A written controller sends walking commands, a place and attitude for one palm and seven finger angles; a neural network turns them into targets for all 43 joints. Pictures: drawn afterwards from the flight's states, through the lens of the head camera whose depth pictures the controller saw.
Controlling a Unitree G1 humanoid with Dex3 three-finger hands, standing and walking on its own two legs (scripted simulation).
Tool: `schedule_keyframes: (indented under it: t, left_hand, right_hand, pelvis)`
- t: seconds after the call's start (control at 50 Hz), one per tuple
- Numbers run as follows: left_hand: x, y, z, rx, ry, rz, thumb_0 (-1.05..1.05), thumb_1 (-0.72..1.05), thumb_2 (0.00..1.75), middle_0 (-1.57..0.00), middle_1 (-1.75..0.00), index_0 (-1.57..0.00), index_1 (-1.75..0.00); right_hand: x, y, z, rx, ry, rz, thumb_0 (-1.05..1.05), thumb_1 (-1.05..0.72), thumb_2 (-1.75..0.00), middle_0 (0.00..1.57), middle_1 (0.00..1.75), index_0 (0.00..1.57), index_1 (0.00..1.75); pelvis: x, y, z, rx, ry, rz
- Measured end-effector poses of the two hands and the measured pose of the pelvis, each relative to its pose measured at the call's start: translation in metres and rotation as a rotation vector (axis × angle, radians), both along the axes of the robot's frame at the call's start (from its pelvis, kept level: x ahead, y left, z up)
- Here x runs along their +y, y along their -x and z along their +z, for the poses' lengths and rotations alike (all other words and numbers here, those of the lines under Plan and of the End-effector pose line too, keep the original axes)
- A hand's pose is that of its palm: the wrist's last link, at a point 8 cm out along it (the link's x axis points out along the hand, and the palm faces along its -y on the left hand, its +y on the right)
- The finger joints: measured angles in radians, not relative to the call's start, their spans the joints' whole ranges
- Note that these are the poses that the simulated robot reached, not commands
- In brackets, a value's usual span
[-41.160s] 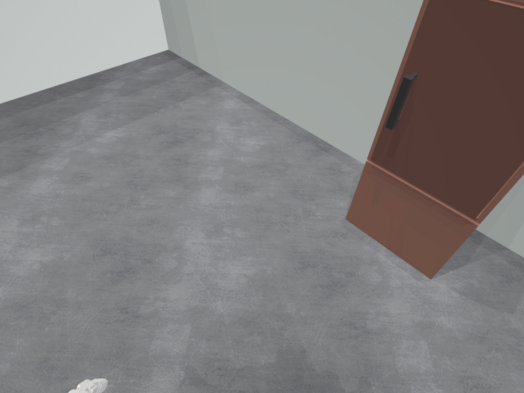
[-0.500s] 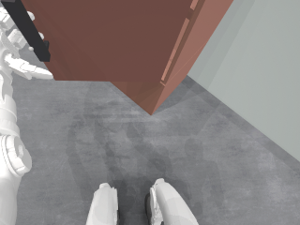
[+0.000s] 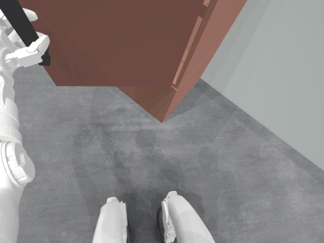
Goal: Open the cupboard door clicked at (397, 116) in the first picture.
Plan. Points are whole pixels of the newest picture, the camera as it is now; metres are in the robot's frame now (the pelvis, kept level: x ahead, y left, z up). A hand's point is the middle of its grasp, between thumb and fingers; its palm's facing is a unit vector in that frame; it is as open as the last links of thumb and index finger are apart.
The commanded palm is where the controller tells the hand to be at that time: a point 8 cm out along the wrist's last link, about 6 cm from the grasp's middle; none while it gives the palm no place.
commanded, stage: close the thumb around the handle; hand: left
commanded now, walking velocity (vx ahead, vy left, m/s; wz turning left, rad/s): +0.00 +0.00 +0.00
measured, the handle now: (29, 27) +0.59 +0.24 +0.06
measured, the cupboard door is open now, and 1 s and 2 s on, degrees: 43 69 89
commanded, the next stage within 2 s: pull the door open along its arc in 0.18 s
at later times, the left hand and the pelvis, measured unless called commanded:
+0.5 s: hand (38, 55) +0.52 +0.22 +0.06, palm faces +0.00 -1.00 -0.01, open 6.0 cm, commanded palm +0.48 +0.25 +0.06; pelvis +0.01 +0.00 +0.01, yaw +0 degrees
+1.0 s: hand (69, 117) +0.38 +0.15 +0.06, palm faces +0.39 -0.92 +0.06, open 6.3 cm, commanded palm +0.32 +0.18 +0.06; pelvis +0.02 -0.01 +0.03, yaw +2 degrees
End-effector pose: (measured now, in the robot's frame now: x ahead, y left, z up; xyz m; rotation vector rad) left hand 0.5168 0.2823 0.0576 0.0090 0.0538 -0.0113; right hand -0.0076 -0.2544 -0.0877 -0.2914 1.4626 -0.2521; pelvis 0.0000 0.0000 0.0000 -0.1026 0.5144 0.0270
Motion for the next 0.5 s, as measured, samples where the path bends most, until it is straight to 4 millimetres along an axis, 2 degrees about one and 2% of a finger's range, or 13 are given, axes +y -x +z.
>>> schedule_keyframes:
  t: [0.06,0.14,0.38,0.5]
  left_hand:
    - [-0.002,0.001,0.0,0.006,-0.004,-0.021,0.0,0.61,0.77,-0.38,-1.32,-0.38,-1.32]
    - [-0.007,0.002,0.0,0.009,-0.002,-0.031,0.01,0.67,0.81,-0.34,-1.32,-0.39,-1.33]
    - [-0.011,0.006,0.0,0.008,-0.001,0.012,0.01,0.7,0.83,-0.32,-1.34,-0.34,-1.34]
    - [-0.012,0.017,0.0,0.005,-0.004,0.012,0.01,0.71,0.79,-0.31,-1.33,-0.33,-1.34]
  right_hand:
    - [0.001,0.002,0.001,0.008,-0.003,-0.005,0.0,-0.9,-0.9,0.2,0.3,0.21,0.3]
    - [0.001,0.002,0.003,0.008,-0.002,-0.006,0.0,-0.9,-0.9,0.2,0.3,0.21,0.3]
    - [-0.005,-0.002,0.005,-0.017,0.004,-0.003,0.0,-0.9,-0.9,0.2,0.3,0.21,0.3]
    - [-0.006,-0.009,0.007,-0.03,-0.013,-0.015,0.0,-0.9,-0.9,0.2,0.3,0.21,0.3]
  pelvis:
    - [0.001,-0.001,0.001,-0.001,0.0,0.0]
    - [0.001,-0.002,0.003,-0.004,0.0,0.002]
    - [-0.001,-0.001,0.005,-0.014,-0.006,-0.001]
    - [-0.002,-0.006,0.01,-0.024,-0.016,-0.01]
